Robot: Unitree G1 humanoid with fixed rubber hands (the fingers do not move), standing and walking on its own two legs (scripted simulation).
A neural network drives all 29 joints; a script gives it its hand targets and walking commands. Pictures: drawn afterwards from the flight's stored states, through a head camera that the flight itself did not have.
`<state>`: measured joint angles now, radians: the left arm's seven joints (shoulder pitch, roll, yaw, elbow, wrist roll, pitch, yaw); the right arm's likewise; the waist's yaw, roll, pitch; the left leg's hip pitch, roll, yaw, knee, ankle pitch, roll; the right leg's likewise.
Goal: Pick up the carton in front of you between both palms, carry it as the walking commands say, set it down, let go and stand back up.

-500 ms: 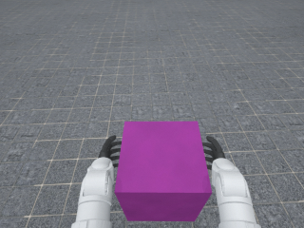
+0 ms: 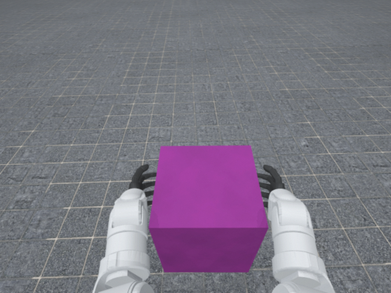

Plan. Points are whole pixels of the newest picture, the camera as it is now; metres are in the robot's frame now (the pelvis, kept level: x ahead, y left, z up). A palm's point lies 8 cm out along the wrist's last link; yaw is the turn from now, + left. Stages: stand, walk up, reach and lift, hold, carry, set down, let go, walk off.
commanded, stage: set down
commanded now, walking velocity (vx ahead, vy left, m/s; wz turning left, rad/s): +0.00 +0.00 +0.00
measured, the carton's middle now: (205, 211) +0.33 +0.00 -0.02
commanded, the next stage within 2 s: none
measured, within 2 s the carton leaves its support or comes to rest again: neither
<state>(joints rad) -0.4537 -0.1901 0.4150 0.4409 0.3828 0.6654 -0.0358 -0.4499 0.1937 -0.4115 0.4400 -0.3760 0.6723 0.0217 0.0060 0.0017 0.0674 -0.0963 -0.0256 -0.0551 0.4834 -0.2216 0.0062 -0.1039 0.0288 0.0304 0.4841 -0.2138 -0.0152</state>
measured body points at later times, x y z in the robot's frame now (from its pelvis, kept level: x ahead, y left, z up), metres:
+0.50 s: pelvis -0.01 +0.00 -0.07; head +0.20 -0.01 +0.32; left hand +0.38 +0.15 -0.16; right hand +0.38 -0.16 -0.16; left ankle +0.04 +0.12 -0.74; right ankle +0.05 -0.11 -0.74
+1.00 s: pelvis -0.04 +0.00 -0.21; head +0.22 -0.01 +0.16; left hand +0.43 +0.14 -0.30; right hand +0.43 -0.16 -0.30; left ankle +0.04 +0.12 -0.74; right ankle +0.05 -0.11 -0.74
